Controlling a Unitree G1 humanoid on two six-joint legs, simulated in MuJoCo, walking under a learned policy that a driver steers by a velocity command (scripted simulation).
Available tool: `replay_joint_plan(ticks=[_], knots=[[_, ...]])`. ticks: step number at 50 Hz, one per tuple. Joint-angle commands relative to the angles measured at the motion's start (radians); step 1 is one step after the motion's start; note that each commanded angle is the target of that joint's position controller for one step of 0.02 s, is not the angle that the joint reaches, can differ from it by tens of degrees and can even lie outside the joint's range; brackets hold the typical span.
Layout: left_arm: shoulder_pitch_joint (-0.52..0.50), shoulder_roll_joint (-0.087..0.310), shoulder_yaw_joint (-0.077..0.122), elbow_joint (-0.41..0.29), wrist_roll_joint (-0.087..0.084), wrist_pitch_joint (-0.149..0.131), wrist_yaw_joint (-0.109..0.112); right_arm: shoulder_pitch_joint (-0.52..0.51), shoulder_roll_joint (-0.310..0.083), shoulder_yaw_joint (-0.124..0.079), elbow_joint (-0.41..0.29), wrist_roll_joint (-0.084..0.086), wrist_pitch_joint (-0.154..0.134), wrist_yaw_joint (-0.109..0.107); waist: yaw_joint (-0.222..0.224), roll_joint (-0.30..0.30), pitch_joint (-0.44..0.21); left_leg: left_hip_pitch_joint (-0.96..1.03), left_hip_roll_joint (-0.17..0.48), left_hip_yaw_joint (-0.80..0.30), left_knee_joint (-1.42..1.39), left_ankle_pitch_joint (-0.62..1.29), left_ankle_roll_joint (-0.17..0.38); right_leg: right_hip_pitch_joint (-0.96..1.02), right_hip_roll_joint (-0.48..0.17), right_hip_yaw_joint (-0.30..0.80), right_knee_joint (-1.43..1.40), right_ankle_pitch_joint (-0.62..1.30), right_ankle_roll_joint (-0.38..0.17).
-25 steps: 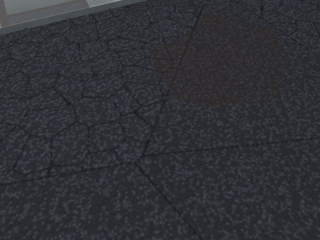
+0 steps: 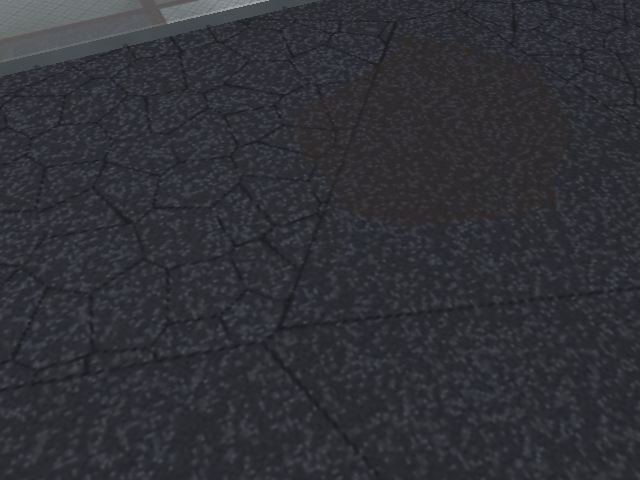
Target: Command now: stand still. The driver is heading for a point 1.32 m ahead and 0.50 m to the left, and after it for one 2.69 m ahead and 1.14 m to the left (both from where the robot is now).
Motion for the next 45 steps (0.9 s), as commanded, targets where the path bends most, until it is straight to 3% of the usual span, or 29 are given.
replay_joint_plan(ticks=[1,19,21,23,24,25,26,27,28,30,32,33,34,35,36,37,38,39,40,41,43,45], knots=[[0.107,0.076,0.014,0.003,-0.001,0.001,0.003,0.011,-0.084,-0.014,-0.021,-0.002,-0.001,-0.004,0.004,-0.012,-0.028,0.167,0.047,-0.055,-0.036,0.351,0.053,-0.142,-0.031,0.025,-0.09,0.312,-0.006],[0.129,0.058,0.018,0.009,-0.001,-0.003,0.008,0.035,-0.076,-0.013,0.019,-0.007,0.011,-0.016,-0.003,-0.01,0.029,0.142,0.045,-0.066,-0.087,0.192,0.035,-0.205,-0.034,0.021,-0.137,0.145,-0.016],[0.156,0.072,0.026,0.018,-0.009,0.0,0.012,0.062,-0.073,-0.016,0.034,-0.002,0.012,-0.017,0.0,-0.035,0.026,0.117,0.0,-0.022,-0.052,-0.104,0.035,-0.213,-0.033,0.035,-0.157,-0.103,-0.049],[0.165,0.118,0.042,-0.004,-0.021,-0.006,0.017,0.029,-0.079,-0.02,0.018,0.003,-0.002,-0.014,0.023,-0.085,0.1,-0.033,-0.031,0.011,0.04,-0.32,0.038,-0.231,-0.112,0.155,-0.221,-0.377,-0.123],[0.187,0.152,0.053,-0.009,-0.029,-0.016,0.018,-0.018,-0.06,-0.015,-0.006,0.008,-0.02,-0.007,0.043,-0.134,0.138,-0.129,-0.033,0.037,0.129,-0.26,0.036,-0.196,-0.204,0.277,-0.293,-0.444,-0.173],[0.162,0.195,0.069,-0.021,-0.034,-0.029,0.017,-0.05,-0.046,-0.01,-0.026,0.013,-0.041,0.003,0.044,-0.175,0.186,-0.216,0.004,0.035,0.225,-0.167,0.041,-0.171,-0.309,0.395,-0.344,-0.426,-0.223],[0.151,0.193,0.073,-0.029,-0.029,-0.042,0.015,-0.072,-0.053,-0.01,-0.04,0.014,-0.058,0.011,0.046,-0.16,0.21,-0.301,0.047,0.006,0.288,-0.171,0.051,-0.133,-0.36,0.442,-0.353,-0.345,-0.249],[0.156,0.176,0.071,-0.032,-0.023,-0.053,0.01,-0.086,-0.066,-0.012,-0.054,0.018,-0.072,0.018,0.048,-0.143,0.214,-0.377,0.075,-0.015,0.325,-0.216,0.057,-0.067,-0.372,0.44,-0.342,-0.238,-0.251],[0.155,0.165,0.07,-0.037,-0.024,-0.058,0.003,-0.092,-0.072,-0.013,-0.065,0.024,-0.082,0.024,0.045,-0.129,0.205,-0.413,0.094,-0.022,0.3,-0.24,0.062,-0.008,-0.361,0.407,-0.324,-0.151,-0.236],[0.146,0.167,0.071,-0.047,-0.033,-0.054,-0.007,-0.085,-0.075,-0.016,-0.07,0.03,-0.098,0.036,0.032,-0.105,0.168,-0.298,0.079,0.027,0.15,-0.198,0.061,-0.005,-0.296,0.288,-0.287,-0.033,-0.189],[0.112,0.187,0.071,-0.063,-0.031,-0.045,-0.015,0.07,-0.071,-0.03,-0.007,0.026,-0.097,0.043,-0.043,-0.098,0.093,0.064,-0.016,0.124,0.027,-0.042,0.046,-0.183,-0.207,0.165,-0.19,0.098,-0.149],[0.097,0.192,0.069,-0.071,-0.025,-0.044,-0.015,0.181,-0.098,-0.049,0.03,0.022,-0.089,0.041,-0.095,-0.084,0.041,0.217,-0.046,0.122,0.007,0.019,0.046,-0.238,-0.161,0.117,-0.067,0.325,-0.122],[0.048,0.161,0.058,-0.093,-0.021,-0.048,-0.015,0.325,-0.162,-0.073,0.056,0.014,-0.084,0.034,-0.163,0.029,-0.026,0.354,0.075,-0.065,-0.086,0.042,0.093,-0.319,-0.075,0.017,0.222,0.446,-0.056],[0.066,0.073,0.035,-0.125,-0.018,-0.063,-0.008,0.448,-0.286,-0.093,0.058,-0.001,-0.085,0.031,-0.174,0.295,-0.13,0.502,0.358,-0.526,-0.269,0.202,0.256,-0.528,0.07,-0.06,0.622,0.063,0.025],[0.077,0.075,0.038,-0.12,-0.033,-0.078,-0.009,0.391,-0.207,-0.06,0.056,-0.021,-0.097,0.033,-0.116,0.23,-0.142,0.43,0.441,-0.674,-0.318,0.358,0.305,-0.562,0.052,0.101,0.837,-0.166,0.014],[0.064,0.095,0.043,-0.123,-0.047,-0.078,-0.014,0.279,-0.168,-0.043,0.021,-0.017,-0.107,0.032,-0.068,0.143,-0.062,0.331,0.431,-0.521,-0.281,0.464,0.283,-0.585,0.003,0.127,0.9,-0.129,-0.009],[0.043,0.115,0.05,-0.123,-0.04,-0.073,-0.015,0.184,-0.131,-0.028,-0.008,-0.014,-0.108,0.037,-0.032,0.07,-0.044,0.259,0.368,-0.35,-0.268,0.528,0.234,-0.552,-0.052,0.099,0.866,-0.053,-0.02],[0.03,0.122,0.061,-0.121,-0.03,-0.066,-0.01,0.137,-0.115,-0.019,-0.019,-0.011,-0.103,0.042,-0.01,0.037,-0.024,0.206,0.313,-0.244,-0.278,0.552,0.188,-0.525,-0.082,0.073,0.794,-0.002,-0.027],[0.026,0.133,0.072,-0.12,-0.027,-0.054,-0.006,0.116,-0.088,-0.007,-0.023,-0.012,-0.098,0.041,0.007,0.05,-0.018,0.168,0.261,-0.164,-0.296,0.559,0.153,-0.48,-0.1,0.055,0.727,0.036,-0.028],[0.029,0.121,0.075,-0.117,-0.027,-0.043,-0.007,0.13,-0.076,0.001,-0.014,-0.021,-0.094,0.038,0.014,0.066,-0.02,0.143,0.232,-0.12,-0.301,0.608,0.141,-0.438,-0.094,0.037,0.682,0.074,-0.025],[0.007,0.081,0.069,-0.125,-0.028,-0.029,-0.007,0.153,-0.083,0.012,0.0,-0.037,-0.093,0.026,0.034,0.067,-0.026,0.134,0.204,-0.061,-0.29,0.734,0.145,-0.397,-0.09,0.024,0.522,0.125,-0.006],[-0.072,0.061,0.059,-0.151,-0.023,-0.024,-0.001,0.135,-0.121,0.012,-0.004,-0.042,-0.087,0.011,0.031,0.077,-0.04,0.12,0.193,-0.024,-0.266,0.797,0.149,-0.341,-0.08,0.013,0.33,0.158,0.014]])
